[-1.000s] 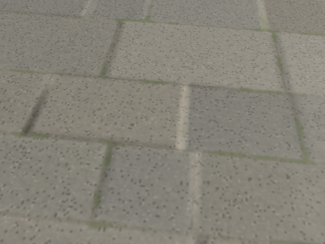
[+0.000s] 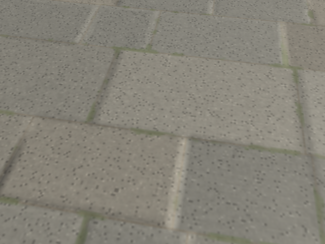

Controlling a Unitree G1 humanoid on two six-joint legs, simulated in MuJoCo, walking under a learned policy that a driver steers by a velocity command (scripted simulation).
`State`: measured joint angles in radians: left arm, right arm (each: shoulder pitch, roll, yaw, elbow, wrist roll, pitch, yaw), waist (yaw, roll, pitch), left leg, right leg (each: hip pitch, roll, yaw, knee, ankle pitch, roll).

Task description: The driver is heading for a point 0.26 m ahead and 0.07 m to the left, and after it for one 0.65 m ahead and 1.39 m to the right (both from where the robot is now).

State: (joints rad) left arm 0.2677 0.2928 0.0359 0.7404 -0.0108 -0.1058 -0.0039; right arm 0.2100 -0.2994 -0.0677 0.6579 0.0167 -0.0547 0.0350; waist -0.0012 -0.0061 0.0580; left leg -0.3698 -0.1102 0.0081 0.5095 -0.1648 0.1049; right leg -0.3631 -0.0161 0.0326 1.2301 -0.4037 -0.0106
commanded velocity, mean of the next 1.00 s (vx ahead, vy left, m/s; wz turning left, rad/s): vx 0.14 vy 0.00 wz -0.29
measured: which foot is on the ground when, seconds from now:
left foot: down 0.00-0.34, up 0.36-0.74, down 0.76-1.00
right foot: up 0.00-0.30, down 0.32-0.76, up 0.78-1.00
